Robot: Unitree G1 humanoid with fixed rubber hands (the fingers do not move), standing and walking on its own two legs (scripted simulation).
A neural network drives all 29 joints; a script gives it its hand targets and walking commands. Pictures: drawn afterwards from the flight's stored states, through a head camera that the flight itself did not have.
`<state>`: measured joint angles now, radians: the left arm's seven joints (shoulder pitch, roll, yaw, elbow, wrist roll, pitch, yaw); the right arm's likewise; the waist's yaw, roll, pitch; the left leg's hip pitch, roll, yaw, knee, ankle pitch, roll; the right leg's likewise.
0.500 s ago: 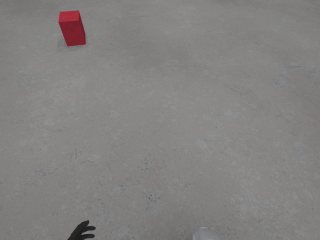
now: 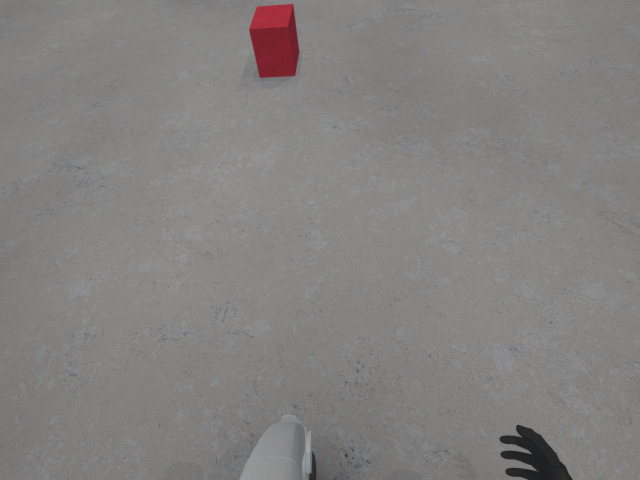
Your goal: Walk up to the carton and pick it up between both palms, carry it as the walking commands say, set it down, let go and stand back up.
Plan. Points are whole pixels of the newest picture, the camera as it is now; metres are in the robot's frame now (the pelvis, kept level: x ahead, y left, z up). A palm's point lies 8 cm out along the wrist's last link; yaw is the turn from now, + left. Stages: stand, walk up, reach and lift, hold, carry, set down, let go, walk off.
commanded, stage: walk up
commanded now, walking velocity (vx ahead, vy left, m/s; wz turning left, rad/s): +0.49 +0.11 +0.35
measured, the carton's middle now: (276, 41) +2.40 +0.57 -0.63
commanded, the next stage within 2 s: none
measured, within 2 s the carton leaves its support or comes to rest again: neither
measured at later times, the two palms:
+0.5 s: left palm (188, 297) +0.39 +0.31 -0.12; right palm (505, 411) +0.24 -0.19 -0.11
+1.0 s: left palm (186, 295) +0.39 +0.31 -0.11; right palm (436, 199) +0.65 -0.14 -0.13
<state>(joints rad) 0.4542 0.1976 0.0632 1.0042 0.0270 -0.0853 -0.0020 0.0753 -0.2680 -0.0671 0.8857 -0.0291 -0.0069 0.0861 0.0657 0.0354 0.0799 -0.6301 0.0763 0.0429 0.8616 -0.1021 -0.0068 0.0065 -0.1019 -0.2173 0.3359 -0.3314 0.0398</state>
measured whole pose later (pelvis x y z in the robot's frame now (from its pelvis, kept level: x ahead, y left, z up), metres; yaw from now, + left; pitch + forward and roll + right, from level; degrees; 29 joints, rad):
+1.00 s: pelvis +0.50 +0.08 +0.01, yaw +9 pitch +0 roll +1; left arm 0.45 0.20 0.08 1.03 0.03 -0.07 0.00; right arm 0.14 -0.24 -0.05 0.95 -0.04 -0.01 0.07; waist 0.06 0.03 0.05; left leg -0.56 0.12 0.03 0.79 -0.11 -0.04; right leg -0.10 -0.12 -0.15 0.35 -0.24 0.04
